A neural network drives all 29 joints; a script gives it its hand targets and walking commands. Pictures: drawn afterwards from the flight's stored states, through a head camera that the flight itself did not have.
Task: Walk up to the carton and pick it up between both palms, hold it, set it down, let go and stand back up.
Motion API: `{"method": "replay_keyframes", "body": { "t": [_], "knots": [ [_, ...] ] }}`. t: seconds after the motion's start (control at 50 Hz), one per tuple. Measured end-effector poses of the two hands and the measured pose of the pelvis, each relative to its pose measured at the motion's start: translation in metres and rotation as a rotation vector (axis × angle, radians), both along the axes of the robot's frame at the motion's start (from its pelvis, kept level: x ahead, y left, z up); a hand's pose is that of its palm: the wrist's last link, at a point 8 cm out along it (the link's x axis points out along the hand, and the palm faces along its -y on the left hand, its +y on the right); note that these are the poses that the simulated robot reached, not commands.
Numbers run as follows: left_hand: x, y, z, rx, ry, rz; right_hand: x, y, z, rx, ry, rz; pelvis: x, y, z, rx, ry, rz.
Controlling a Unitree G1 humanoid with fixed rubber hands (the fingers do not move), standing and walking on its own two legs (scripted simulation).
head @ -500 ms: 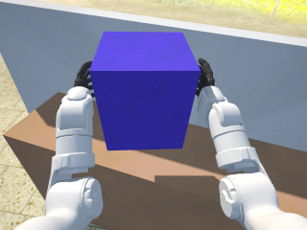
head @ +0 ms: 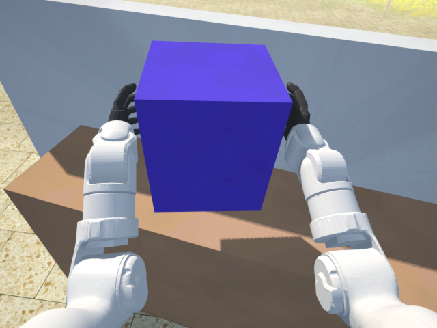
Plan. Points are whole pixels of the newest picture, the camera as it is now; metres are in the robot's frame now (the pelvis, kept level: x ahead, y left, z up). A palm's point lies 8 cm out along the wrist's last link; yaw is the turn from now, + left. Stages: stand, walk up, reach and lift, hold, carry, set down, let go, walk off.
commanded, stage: hold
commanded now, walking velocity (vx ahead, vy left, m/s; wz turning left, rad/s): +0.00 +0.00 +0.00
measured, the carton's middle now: (208, 129) +0.41 -0.02 +0.18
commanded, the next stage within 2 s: none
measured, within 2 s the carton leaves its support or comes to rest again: neither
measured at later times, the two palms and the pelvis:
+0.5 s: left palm (113, 123) +0.38 +0.14 +0.23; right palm (294, 114) +0.36 -0.16 +0.24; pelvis +0.00 -0.01 +0.00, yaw +0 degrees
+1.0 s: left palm (124, 124) +0.38 +0.12 +0.22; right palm (302, 121) +0.36 -0.18 +0.23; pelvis +0.00 +0.00 +0.00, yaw -1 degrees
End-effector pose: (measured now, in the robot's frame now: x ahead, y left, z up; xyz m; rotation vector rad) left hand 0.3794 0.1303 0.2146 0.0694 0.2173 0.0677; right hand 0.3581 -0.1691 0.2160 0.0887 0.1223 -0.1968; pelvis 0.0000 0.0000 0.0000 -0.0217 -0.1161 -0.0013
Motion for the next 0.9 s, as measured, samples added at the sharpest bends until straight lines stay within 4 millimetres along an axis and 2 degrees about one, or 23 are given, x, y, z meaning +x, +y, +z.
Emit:
{"method": "replay_keyframes", "body": {
  "t": [0.26, 0.44, 0.64, 0.9],
  "knots": [
    [-0.001, -0.011, 0.009, -0.020, -0.012, -0.013, -0.005, -0.010, 0.015, -0.024, -0.011, -0.014, 0.003, -0.005, 0.001, 0.003, 0.000, -0.012],
    [-0.003, 0.004, 0.014, -0.042, -0.021, 0.015, 0.001, 0.004, 0.027, -0.043, -0.018, 0.012, 0.005, -0.009, 0.001, 0.004, -0.009, -0.010],
    [-0.004, 0.016, 0.002, -0.015, 0.005, 0.022, 0.005, 0.015, 0.012, -0.009, 0.010, 0.025, 0.003, -0.007, 0.000, -0.002, -0.019, 0.021],
    [-0.002, -0.003, 0.002, -0.013, -0.008, -0.010, -0.004, -0.003, 0.008, -0.004, -0.008, -0.014, 0.001, -0.002, 0.000, -0.001, -0.003, 0.001]
  ]
}}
